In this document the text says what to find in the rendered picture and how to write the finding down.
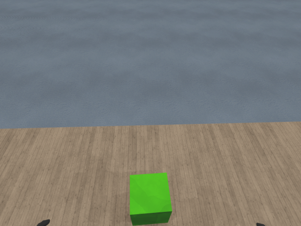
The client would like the carton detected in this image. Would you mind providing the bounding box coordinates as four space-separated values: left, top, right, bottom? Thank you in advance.
130 173 172 226

